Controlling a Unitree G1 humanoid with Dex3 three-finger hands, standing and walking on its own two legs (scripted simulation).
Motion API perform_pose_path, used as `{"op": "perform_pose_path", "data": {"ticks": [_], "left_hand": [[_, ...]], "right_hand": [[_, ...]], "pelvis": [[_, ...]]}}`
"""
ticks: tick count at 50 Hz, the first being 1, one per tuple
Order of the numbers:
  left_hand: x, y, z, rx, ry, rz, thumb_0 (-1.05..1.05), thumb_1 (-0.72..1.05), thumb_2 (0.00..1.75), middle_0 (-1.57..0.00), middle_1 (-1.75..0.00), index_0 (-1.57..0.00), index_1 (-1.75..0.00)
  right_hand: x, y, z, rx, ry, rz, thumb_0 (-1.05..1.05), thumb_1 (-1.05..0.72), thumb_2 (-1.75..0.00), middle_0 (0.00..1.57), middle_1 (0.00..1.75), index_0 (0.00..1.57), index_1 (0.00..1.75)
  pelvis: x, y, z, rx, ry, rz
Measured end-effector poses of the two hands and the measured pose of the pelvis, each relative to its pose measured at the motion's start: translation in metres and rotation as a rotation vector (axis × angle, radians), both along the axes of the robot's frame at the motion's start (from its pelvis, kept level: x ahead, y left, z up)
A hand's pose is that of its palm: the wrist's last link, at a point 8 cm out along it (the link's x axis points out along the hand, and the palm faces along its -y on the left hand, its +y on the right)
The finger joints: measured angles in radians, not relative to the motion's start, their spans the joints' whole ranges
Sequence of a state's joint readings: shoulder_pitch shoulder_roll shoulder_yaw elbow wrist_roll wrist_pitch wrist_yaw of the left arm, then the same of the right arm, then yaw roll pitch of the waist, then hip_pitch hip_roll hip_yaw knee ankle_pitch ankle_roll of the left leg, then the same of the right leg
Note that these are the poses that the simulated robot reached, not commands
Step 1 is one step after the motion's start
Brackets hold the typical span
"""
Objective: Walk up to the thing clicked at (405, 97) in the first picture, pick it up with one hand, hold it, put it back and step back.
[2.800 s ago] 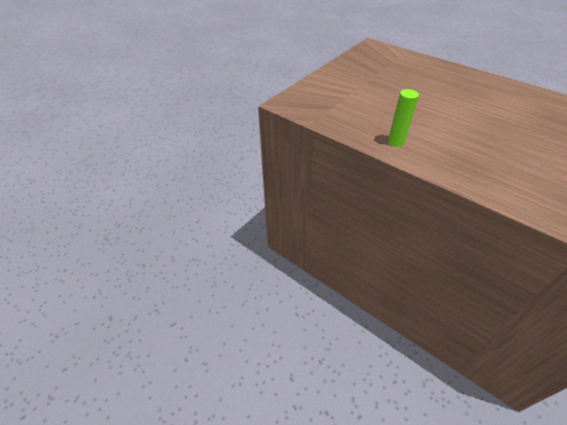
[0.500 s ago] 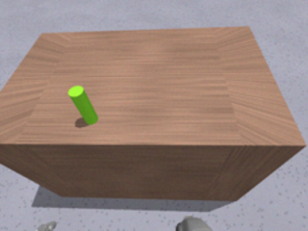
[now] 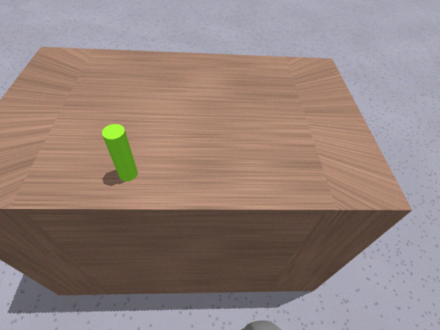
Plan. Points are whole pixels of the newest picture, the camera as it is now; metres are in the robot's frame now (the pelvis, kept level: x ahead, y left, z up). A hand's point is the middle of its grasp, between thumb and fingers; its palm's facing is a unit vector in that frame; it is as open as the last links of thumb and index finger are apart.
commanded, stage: walk up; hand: left
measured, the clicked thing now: (121, 154) +0.47 +0.22 +0.02
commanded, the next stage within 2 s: stand in 1.62 s
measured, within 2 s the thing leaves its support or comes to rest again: neither
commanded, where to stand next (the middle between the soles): +0.07 +0.01 m, yaw +0 degrees
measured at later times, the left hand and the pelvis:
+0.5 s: hand out of the picture +0.10 +0.26 -0.13, palm faces -0.05 -0.93 -0.36, open 7.4 cm; pelvis +0.00 +0.00 +0.01, yaw -2 degrees
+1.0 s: hand out of the picture +0.13 +0.25 -0.13, palm faces -0.07 -0.94 -0.34, open 7.4 cm; pelvis +0.01 +0.01 +0.03, yaw -3 degrees
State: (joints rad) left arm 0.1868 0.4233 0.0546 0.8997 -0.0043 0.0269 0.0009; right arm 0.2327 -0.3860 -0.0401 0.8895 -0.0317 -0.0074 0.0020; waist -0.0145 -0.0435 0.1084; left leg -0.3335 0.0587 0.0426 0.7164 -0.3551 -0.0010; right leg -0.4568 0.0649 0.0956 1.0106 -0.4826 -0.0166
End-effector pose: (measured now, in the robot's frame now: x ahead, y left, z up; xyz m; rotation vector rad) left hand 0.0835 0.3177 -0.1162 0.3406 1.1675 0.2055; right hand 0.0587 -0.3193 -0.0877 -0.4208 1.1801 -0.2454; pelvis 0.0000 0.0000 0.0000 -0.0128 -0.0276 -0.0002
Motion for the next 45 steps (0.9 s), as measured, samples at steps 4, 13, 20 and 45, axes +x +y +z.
{"op": "perform_pose_path", "data": {"ticks": [4,13,20,45], "left_hand": [[-0.013,-0.003,0.001,0.019,0.035,-0.017,0.01,0.91,0.9,-0.2,-0.3,-0.2,-0.3],[-0.025,-0.014,0.015,0.031,0.032,-0.027,0.01,0.91,0.9,-0.2,-0.3,-0.2,-0.3],[-0.004,-0.018,0.024,0.008,-0.036,-0.043,0.01,0.91,0.9,-0.2,-0.3,-0.2,-0.3],[0.039,-0.02,0.025,-0.034,0.002,-0.057,0.0,0.91,0.9,-0.2,-0.3,-0.2,-0.3]], "right_hand": [[-0.002,-0.009,-0.005,0.006,-0.007,0.003,0.01,-0.9,-0.9,0.2,0.3,0.21,0.31],[0.001,0.002,-0.021,0.091,-0.064,-0.032,0.01,-0.9,-0.9,0.2,0.3,0.2,0.3],[-0.005,0.019,-0.021,0.136,-0.046,-0.031,0.01,-0.9,-0.9,0.2,0.3,0.21,0.3],[0.018,0.021,0.0,0.099,-0.027,-0.09,0.01,-0.9,-0.9,0.2,0.3,0.2,0.3]], "pelvis": [[-0.004,-0.004,-0.003,0.003,0.006,-0.03],[-0.009,-0.004,0.002,0.011,-0.026,-0.034],[-0.009,-0.001,0.009,0.014,-0.023,-0.038],[0.013,0.01,0.025,0.013,-0.012,-0.054]]}}
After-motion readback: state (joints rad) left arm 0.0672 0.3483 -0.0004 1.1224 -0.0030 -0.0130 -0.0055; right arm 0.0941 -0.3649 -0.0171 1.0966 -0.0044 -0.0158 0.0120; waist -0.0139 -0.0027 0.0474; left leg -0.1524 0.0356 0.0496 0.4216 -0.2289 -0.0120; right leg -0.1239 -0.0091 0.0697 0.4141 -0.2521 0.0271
